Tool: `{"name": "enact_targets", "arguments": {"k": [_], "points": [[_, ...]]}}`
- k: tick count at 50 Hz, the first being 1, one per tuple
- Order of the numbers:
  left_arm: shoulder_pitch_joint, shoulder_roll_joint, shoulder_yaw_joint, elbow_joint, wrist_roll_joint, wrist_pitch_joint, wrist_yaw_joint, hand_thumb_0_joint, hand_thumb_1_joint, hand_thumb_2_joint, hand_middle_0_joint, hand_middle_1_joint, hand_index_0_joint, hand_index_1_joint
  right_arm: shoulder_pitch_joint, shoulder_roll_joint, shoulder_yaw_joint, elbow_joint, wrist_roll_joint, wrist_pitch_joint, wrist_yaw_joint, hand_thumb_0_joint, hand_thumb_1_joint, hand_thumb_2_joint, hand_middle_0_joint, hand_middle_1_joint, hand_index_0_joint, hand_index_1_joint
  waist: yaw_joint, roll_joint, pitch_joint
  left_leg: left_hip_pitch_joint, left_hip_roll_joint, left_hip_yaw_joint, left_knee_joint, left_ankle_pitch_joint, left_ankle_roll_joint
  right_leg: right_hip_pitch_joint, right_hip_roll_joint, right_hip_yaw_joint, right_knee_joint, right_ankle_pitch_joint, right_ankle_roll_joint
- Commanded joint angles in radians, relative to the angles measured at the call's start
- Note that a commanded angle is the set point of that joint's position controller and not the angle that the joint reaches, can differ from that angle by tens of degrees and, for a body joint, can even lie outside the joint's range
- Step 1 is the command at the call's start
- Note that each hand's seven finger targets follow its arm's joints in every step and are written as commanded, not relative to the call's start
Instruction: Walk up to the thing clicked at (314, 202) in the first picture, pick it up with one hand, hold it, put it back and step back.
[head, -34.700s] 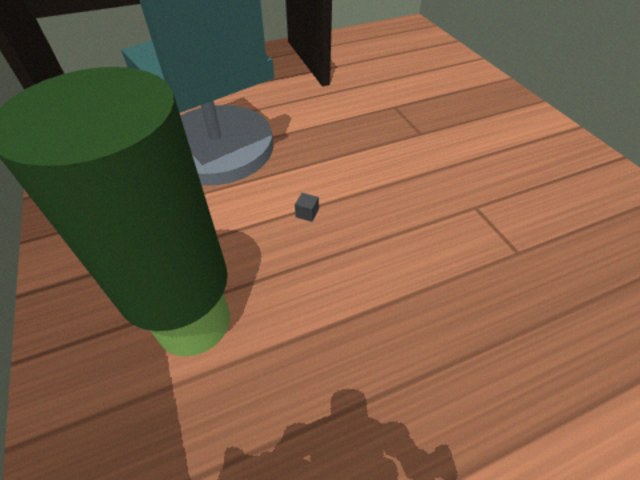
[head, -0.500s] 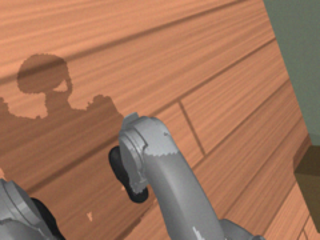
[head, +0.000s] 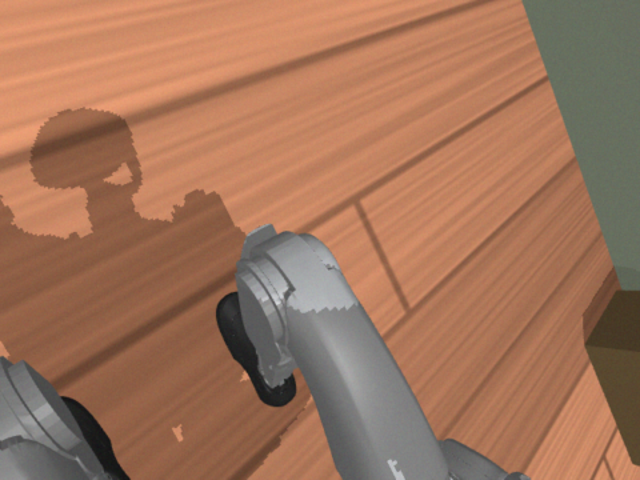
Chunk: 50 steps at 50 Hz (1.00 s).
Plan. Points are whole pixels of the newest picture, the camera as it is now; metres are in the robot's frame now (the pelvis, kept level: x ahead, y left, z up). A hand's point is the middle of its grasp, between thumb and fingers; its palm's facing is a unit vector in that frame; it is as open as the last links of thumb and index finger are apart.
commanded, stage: settle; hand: left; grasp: from above
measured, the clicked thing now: out of the picture +0.44 +0.34 -0.29
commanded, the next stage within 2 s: lift in 0.92 s
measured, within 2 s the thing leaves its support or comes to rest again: leaves its support in 0.42 s
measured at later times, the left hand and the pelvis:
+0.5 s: hand out of the picture +0.44 +0.34 -0.24, palm faces -0.07 -0.44 -0.90, open 10.8 cm; pelvis +0.00 +0.00 +0.01, yaw +1 degrees
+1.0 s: hand out of the picture +0.43 +0.34 -0.17, palm faces -0.16 -0.40 -0.90, open 10.8 cm; pelvis +0.00 -0.01 +0.01, yaw +5 degrees
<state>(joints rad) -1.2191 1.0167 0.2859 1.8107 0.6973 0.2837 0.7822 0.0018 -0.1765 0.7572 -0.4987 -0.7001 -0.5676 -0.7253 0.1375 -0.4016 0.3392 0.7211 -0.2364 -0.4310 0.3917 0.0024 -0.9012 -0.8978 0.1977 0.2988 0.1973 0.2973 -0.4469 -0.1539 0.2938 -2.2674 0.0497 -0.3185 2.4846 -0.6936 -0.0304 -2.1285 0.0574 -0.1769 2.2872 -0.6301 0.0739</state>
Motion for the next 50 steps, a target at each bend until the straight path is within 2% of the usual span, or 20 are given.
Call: {"name": "enact_targets", "arguments": {"k": [1,2,7,13,19,20,21,22,24,25,27,30,32,34,36,41,43,44,47,50], "points": [[-0.210,0.163,-0.030,-0.080,0.010,-0.003,0.025,0.000,0.295,0.855,-0.769,-0.718,-0.738,-0.751,0.227,-0.351,-0.088,0.034,0.008,0.002,-0.003,0.000,-0.887,-0.898,0.199,0.300,0.199,0.300,-0.087,0.523,-0.633,0.466,0.039,0.103,-0.253,0.153,0.020,0.364,0.028,-0.120,-0.212,0.233,-0.067],[-0.212,0.153,-0.041,-0.096,0.006,-0.002,0.021,0.000,0.308,0.829,-0.778,-0.696,-0.748,-0.728,0.215,-0.335,-0.079,0.030,0.009,0.001,-0.001,0.000,-0.886,-0.897,0.199,0.299,0.199,0.300,-0.086,0.512,-0.621,0.460,0.034,0.107,-0.245,0.159,0.020,0.352,0.023,-0.116,-0.210,0.237,-0.065],[-0.200,0.179,-0.010,-0.080,-0.009,-0.001,0.023,0.000,0.436,0.937,-0.896,-0.824,-0.877,-0.846,0.231,-0.345,-0.083,0.040,0.011,0.001,-0.002,0.000,-0.909,-0.902,0.200,0.300,0.199,0.300,-0.075,0.515,-0.636,0.453,0.035,0.114,-0.246,0.148,0.021,0.380,0.027,-0.112,-0.218,0.228,-0.063],[-0.236,0.176,0.005,-0.132,-0.028,0.012,0.023,0.000,0.477,0.998,-0.924,-0.846,-0.900,-0.874,0.241,-0.340,-0.088,0.040,0.011,0.008,0.004,0.000,-0.907,-0.901,0.200,0.300,0.199,0.300,-0.062,0.563,-0.679,0.496,0.040,0.111,-0.266,0.180,0.011,0.382,0.018,-0.117,-0.209,0.254,-0.066],[-0.290,0.197,0.016,-0.221,-0.008,0.040,0.027,0.000,0.502,0.968,-0.934,-0.833,-0.914,-0.856,0.252,-0.329,-0.105,0.064,0.019,0.017,0.011,0.000,-0.907,-0.901,0.200,0.299,0.199,0.299,-0.036,0.638,-0.742,0.548,0.041,0.128,-0.274,0.218,0.004,0.378,0.015,-0.106,-0.204,0.287,-0.071],[-0.292,0.227,0.035,-0.248,0.011,0.043,0.029,0.000,0.526,0.963,-0.940,-0.834,-0.926,-0.851,0.265,-0.327,-0.116,0.071,0.025,0.021,0.010,0.000,-0.901,-0.899,0.200,0.299,0.199,0.299,-0.024,0.668,-0.771,0.562,0.043,0.129,-0.286,0.219,0.003,0.376,0.017,-0.104,-0.210,0.283,-0.076],[-0.330,0.223,0.019,-0.283,0.020,0.048,0.025,0.000,0.546,0.958,-0.966,-0.817,-0.950,-0.836,0.270,-0.324,-0.123,0.066,0.025,0.025,0.011,0.000,-0.902,-0.900,0.199,0.299,0.199,0.299,-0.031,0.690,-0.783,0.571,0.041,0.136,-0.287,0.218,0.004,0.372,0.015,-0.095,-0.216,0.281,-0.078],[-0.317,0.233,0.036,-0.279,0.020,0.055,0.024,0.000,0.554,0.939,-0.964,-0.818,-0.953,-0.832,0.267,-0.327,-0.132,0.071,0.028,0.027,0.008,0.000,-0.901,-0.900,0.200,0.299,0.199,0.299,-0.014,0.686,-0.797,0.575,0.043,0.135,-0.294,0.210,0.002,0.371,0.016,-0.094,-0.214,0.275,-0.081],[-0.335,0.219,0.033,-0.331,0.032,0.066,0.013,0.000,0.549,0.925,-0.952,-0.823,-0.946,-0.832,0.279,-0.319,-0.152,0.074,0.027,0.035,0.009,0.000,-0.901,-0.899,0.200,0.299,0.199,0.299,-0.011,0.703,-0.832,0.577,0.035,0.157,-0.289,0.232,0.005,0.390,0.018,-0.080,-0.218,0.294,-0.083],[-0.324,0.191,0.029,-0.338,0.035,0.077,0.008,0.000,0.553,0.970,-0.949,-0.850,-0.942,-0.860,0.278,-0.327,-0.171,0.081,0.032,0.035,0.008,0.000,-0.898,-0.898,0.200,0.299,0.199,0.299,0.001,0.711,-0.855,0.592,0.035,0.159,-0.298,0.241,0.001,0.377,0.014,-0.083,-0.218,0.296,-0.086],[-0.292,0.165,0.034,-0.342,0.031,0.096,-0.009,0.000,0.584,0.924,-0.961,-0.836,-0.961,-0.837,0.287,-0.307,-0.184,0.094,0.042,0.043,0.009,0.000,-0.897,-0.897,0.200,0.299,0.199,0.299,0.024,0.710,-0.873,0.576,0.032,0.168,-0.301,0.241,0.004,0.368,0.018,-0.076,-0.227,0.289,-0.089],[-0.219,0.070,0.016,-0.288,0.022,0.124,-0.041,0.000,0.591,0.989,-0.962,-0.881,-0.960,-0.885,0.306,-0.282,-0.208,0.110,0.054,0.053,0.005,0.000,-0.897,-0.897,0.200,0.299,0.199,0.299,0.045,0.661,-0.870,0.536,0.023,0.176,-0.314,0.230,0.008,0.349,0.020,-0.071,-0.229,0.281,-0.092],[-0.194,0.010,-0.004,-0.261,0.011,0.138,-0.074,0.000,0.601,0.985,-0.970,-0.879,-0.968,-0.884,0.313,-0.261,-0.214,0.125,0.063,0.058,0.004,0.000,-0.896,-0.897,0.200,0.299,0.199,0.299,0.045,0.609,-0.838,0.480,0.017,0.177,-0.315,0.214,0.017,0.317,0.023,-0.062,-0.233,0.260,-0.088],[-0.181,-0.009,-0.009,-0.256,0.013,0.144,-0.094,0.000,0.600,0.964,-0.974,-0.854,-0.970,-0.860,0.313,-0.253,-0.225,0.138,0.075,0.061,0.002,0.000,-0.895,-0.897,0.200,0.299,0.199,0.299,0.054,0.572,-0.827,0.453,0.015,0.170,-0.323,0.186,0.022,0.280,0.022,-0.059,-0.230,0.227,-0.089],[-0.210,-0.049,-0.036,-0.263,0.009,0.135,-0.120,0.000,0.603,0.961,-0.989,-0.833,-0.980,-0.845,0.326,-0.246,-0.236,0.154,0.076,0.059,-0.006,0.000,-0.894,-0.896,0.200,0.299,0.199,0.299,0.040,0.539,-0.805,0.446,0.010,0.177,-0.322,0.182,0.026,0.268,0.024,-0.048,-0.231,0.223,-0.086],[-0.286,-0.023,-0.049,-0.271,0.059,0.107,-0.127,0.000,0.582,0.966,-0.991,-0.834,-0.977,-0.851,0.325,-0.246,-0.246,0.185,0.080,0.051,-0.023,0.000,-0.897,-0.898,0.200,0.299,0.199,0.299,0.049,0.513,-0.817,0.437,0.001,0.188,-0.329,0.113,0.030,0.233,0.024,-0.026,-0.244,0.135,-0.091],[-0.319,-0.026,-0.056,-0.289,0.075,0.101,-0.122,0.000,0.543,0.944,-0.951,-0.837,-0.943,-0.849,0.302,-0.270,-0.273,0.172,0.080,0.040,-0.039,0.000,-0.895,-0.897,0.200,0.299,0.200,0.299,0.050,0.527,-0.846,0.469,-0.002,0.195,-0.346,0.074,0.026,0.225,0.021,-0.018,-0.257,0.087,-0.096],[-0.327,-0.010,-0.049,-0.285,0.083,0.099,-0.116,0.000,0.509,0.917,-0.918,-0.840,-0.915,-0.847,0.293,-0.268,-0.274,0.171,0.080,0.037,-0.045,0.000,-0.896,-0.898,0.200,0.299,0.200,0.299,0.063,0.533,-0.847,0.466,-0.003,0.200,-0.358,0.048,0.025,0.219,0.018,-0.016,-0.259,0.058,-0.098],[-0.373,0.011,-0.033,-0.337,0.083,0.091,-0.103,0.000,0.447,0.919,-0.872,-0.842,-0.868,-0.849,0.288,-0.250,-0.280,0.174,0.079,0.036,-0.062,0.000,-0.894,-0.897,0.200,0.300,0.200,0.300,0.081,0.552,-0.915,0.500,-0.002,0.208,-0.374,0.027,0.022,0.231,0.015,-0.007,-0.270,0.029,-0.100],[-0.373,0.004,-0.014,-0.347,0.073,0.103,-0.091,0.000,0.431,0.988,-0.880,-0.831,-0.859,-0.856,0.283,-0.233,-0.286,0.173,0.079,0.041,-0.072,0.000,-0.894,-0.897,0.200,0.300,0.200,0.300,0.103,0.578,-1.012,0.539,0.000,0.231,-0.372,0.099,0.019,0.276,0.010,0.004,-0.264,0.102,-0.101]]}}
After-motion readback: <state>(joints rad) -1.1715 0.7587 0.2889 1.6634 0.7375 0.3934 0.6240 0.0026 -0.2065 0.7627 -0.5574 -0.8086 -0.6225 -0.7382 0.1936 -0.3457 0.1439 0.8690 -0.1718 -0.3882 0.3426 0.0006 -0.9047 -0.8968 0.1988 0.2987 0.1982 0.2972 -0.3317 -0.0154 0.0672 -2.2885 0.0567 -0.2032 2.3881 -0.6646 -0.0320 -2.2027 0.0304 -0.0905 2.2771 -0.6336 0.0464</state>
